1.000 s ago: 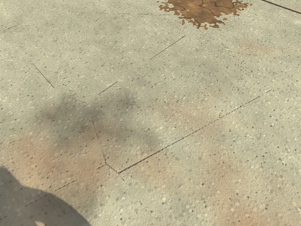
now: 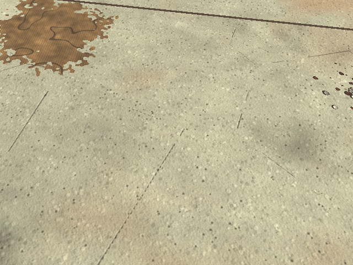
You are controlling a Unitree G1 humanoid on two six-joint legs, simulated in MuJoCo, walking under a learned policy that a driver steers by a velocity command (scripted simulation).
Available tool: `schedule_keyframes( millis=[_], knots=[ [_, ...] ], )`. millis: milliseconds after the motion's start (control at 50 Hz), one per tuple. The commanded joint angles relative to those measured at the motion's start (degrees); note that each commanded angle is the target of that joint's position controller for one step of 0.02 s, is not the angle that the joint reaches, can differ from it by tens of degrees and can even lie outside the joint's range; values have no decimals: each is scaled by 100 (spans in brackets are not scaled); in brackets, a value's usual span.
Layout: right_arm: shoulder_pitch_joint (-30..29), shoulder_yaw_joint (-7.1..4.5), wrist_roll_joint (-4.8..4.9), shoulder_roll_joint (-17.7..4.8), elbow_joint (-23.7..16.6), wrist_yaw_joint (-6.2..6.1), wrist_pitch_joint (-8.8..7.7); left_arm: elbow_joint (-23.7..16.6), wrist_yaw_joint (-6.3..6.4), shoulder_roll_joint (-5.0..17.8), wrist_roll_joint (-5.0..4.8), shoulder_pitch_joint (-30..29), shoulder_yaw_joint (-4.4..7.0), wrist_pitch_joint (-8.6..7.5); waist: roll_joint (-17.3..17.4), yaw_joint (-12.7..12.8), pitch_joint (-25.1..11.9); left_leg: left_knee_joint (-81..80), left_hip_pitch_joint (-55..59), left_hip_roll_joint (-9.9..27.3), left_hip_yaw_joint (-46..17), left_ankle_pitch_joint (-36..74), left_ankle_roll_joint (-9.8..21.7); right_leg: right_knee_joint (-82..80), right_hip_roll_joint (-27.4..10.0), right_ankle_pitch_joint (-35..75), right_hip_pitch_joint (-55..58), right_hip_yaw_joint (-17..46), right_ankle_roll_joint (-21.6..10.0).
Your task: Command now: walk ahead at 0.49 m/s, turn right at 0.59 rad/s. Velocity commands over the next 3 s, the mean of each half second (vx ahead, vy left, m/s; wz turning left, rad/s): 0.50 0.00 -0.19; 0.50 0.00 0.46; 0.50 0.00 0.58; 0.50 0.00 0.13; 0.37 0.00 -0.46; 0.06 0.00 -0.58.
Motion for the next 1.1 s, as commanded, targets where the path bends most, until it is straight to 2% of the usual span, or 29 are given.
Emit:
schedule_keyframes(
  millis=[20, 100, 180, 260, 300, 320, 340, 360, 380, 400, 420, 440, 460, 500, 540, 600, 700, 800, 860, 880, 900, 920, 940, 960, 980, 1000, 1020, 1040, 1100],
  knots=[
    [151, -134, 5, -486, -134, 20, -96, -456, -33, 165, -21, 187, 69, 31, 594, 12, -240, -1460, 883, 1638, -1439, 317, 958, -25, -684, 357, -1011, 171, 27],
    [428, -224, 22, -752, 93, 37, -115, -770, -33, 101, 69, -320, 15, 45, 369, -41, -68, -1658, 970, 1706, -888, 987, 1145, -911, -715, 999, -1513, 245, 94],
    [547, -218, 108, -889, 195, 29, -15, -982, -177, 56, 100, -1079, -77, -87, 377, -243, 78, -1609, 1056, 1458, -235, 1175, 966, -2502, -591, 2034, -1216, -221, 65],
    [1024, -230, 212, -1085, 420, 33, 117, -1290, -297, 120, 46, -1779, -110, -121, 521, -459, 239, -1412, 1545, 1693, -265, 947, 854, -3315, -454, 1726, -1053, -540, -18],
    [1100, -232, 258, -1140, 508, 27, 208, -1387, -324, 254, 58, -1815, -68, -139, 631, -348, 225, -1101, 1840, 1851, -353, 1379, 772, -3616, -319, 1206, -828, -645, -172],
    [1032, -223, 272, -1182, 523, 21, 252, -1339, -320, 375, 76, -1510, 1, -161, 703, -90, 57, -695, 1839, 1820, -333, 2109, 691, -3859, -153, 1130, -263, -756, -266],
    [966, -189, 272, -1146, 533, 14, 288, -1109, -294, 591, 105, -741, 138, -178, 652, 352, -373, 222, 1644, 1582, -136, 2921, 554, -4142, 69, 1323, 857, -905, -395],
    [952, -98, 199, -950, 463, -2, 269, -833, -217, 992, 140, 299, 321, -169, 480, 798, -1070, 1572, 761, 1272, 55, 2542, 325, -3966, -258, 1540, 2529, -517, -598],
    [1330, 106, 89, -306, 236, 35, 168, -753, -126, 1693, 283, 1061, 474, -131, -856, 770, -1970, 3984, -1515, 432, 233, -99, -91, -4195, -1957, 1027, 4729, 1972, -1359],
    [1450, 97, 190, -389, 356, 47, 35, -750, -125, 1424, 264, 1197, 384, -150, -1088, 772, -2600, 5099, -2193, 79, -910, -2523, -82, -5059, -2541, 920, 4830, 3656, -1678],
    [1075, -66, 392, -848, 261, 56, 17, -737, -158, 1024, 246, 854, 253, -179, -688, 705, -1729, 5433, -2673, 364, -1137, -2214, -14, -5111, -2331, 952, 4171, 2757, -1381],
    [760, -72, 387, -822, 162, 39, 37, -759, -177, 773, 187, 409, 175, -199, -550, 502, -1138, 5215, -2685, 657, -965, -1706, 16, -5200, -2076, 1214, 3392, 1825, -1163],
    [628, -91, 291, -745, 168, 0, 95, -753, -207, 544, 169, -5, 117, -226, -338, 295, -776, 4885, -2472, 859, -912, -1270, -15, -5417, -1797, 1364, 2708, 1219, -1005],
    [878, -135, 248, -583, 269, -19, 302, -703, -237, 297, 205, -412, 82, -336, -522, -40, -484, 4573, -1827, 1048, -945, -655, -57, -5880, -1468, 1571, 1878, 413, -834],
    [930, -128, 263, -385, 277, -14, 427, -561, -208, 327, 255, -429, 122, -429, -330, -154, -314, 4476, -1818, 1016, -982, -323, -102, -6103, -1412, 2117, 1677, -96, -857],
    [559, -153, 229, -323, 122, -31, 479, -345, -96, 397, 300, -231, 170, -442, -196, -106, -46, 3906, -2328, 951, -1150, 307, -147, -6216, -1394, 2438, 1857, -637, -816],
    [-312, -86, 148, -176, -209, 131, 439, -150, 31, 640, 250, -47, 239, -373, -78, 153, 276, 2343, -2436, 856, -743, 1248, -94, -6346, -1445, 2320, 2210, -1264, -688],
    [-1065, -33, 167, -128, -668, 314, 422, 90, 68, 784, 140, 319, 303, -199, -18, 395, 523, 1629, -2719, 791, -263, 688, 149, -5960, -1701, 2825, 3111, -1593, -601],
    [-869, -127, 197, -307, -824, 374, 441, 69, 98, 1014, 86, 151, 352, -85, -267, 113, 162, 1506, -1856, 343, 258, -119, 442, -5081, -1687, 5199, 3292, -1837, -429],
    [-446, -214, 219, -464, -774, 364, 456, 42, 116, 1105, 68, 63, 370, -40, -386, -151, -135, 1527, -1248, 95, 416, -392, 572, -4426, -1645, 6105, 3263, -1896, -360],
    [328, -366, 238, -730, -613, 330, 459, 15, 124, 1170, 37, -71, 372, 0, -355, -613, -561, 1212, -149, -167, 483, -245, 762, -3356, -1488, 6381, 2973, -1997, -229],
    [1249, -582, 218, -1160, -385, 219, 491, -48, 139, 1125, 52, -82, 338, -25, -60, -1055, -1051, 879, 1528, -112, -30, 42, 1005, -1821, -1235, 5266, 1904, -2003, 29],
    [1374, -700, 220, -1821, -333, 112, 505, -303, 68, 206, 315, 378, 82, -147, 1601, -480, -1375, 697, 3416, 1426, -2815, 55, 1824, 328, -278, -360, -621, -1746, 396],
    [1502, -610, 145, -1694, -545, 147, 405, -509, -15, 327, 102, 174, 14, -432, 1362, -565, -2475, -478, 4218, 2221, -5421, -1015, 2598, 1415, 372, -1550, -1638, -198, 419],
    [1414, -502, 99, -1253, -505, 165, 343, -673, -72, 696, -124, -570, 109, -580, 804, -791, -1806, -735, 3909, 2067, -4720, -823, 2173, 1389, 25, -1005, -2244, 133, 251],
    [1079, -437, 155, -1005, -537, 160, 298, -736, -62, 655, -106, -726, 77, -639, 504, -570, -1183, -683, 3083, 1830, -3884, -421, 1927, 892, -240, -474, -2215, 91, 126],
    [595, -369, 176, -789, -645, 157, 283, -643, -9, 655, 51, -703, 98, -628, 124, -265, -793, -684, 2152, 1572, -3236, 180, 1717, 381, -472, -151, -1807, 63, 142],
    [306, -308, 130, -616, -761, 136, 277, -610, 9, 746, 166, -591, 161, -562, 161, -50, -652, -785, 1513, 1386, -2818, 712, 1637, 18, -611, 46, -1347, 86, 183],
    [307, -326, 124, -738, -828, 61, 250, -681, 2, 578, 258, -522, 160, -352, 210, 136, -463, -1022, 686, 1149, -2300, 1527, 1624, -706, -634, 331, -928, -74, 407]
  ],
)
Next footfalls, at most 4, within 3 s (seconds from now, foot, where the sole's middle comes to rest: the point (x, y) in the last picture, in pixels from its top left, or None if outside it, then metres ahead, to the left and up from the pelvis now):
0.36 right None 0.34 -0.18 -0.77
0.92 left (168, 221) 0.64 0.06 -0.77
1.40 right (189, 153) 0.97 -0.02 -0.77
1.90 left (111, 142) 1.03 0.34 -0.77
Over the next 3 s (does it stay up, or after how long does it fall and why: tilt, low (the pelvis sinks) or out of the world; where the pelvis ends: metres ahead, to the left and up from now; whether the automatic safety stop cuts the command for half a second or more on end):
stays up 1.27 0.35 0.00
